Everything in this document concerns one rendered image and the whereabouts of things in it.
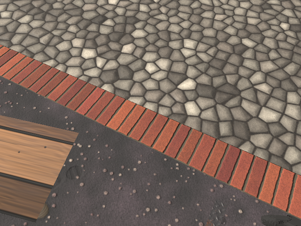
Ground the robot right hand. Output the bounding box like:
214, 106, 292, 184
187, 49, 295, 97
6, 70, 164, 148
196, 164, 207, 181
261, 215, 301, 226

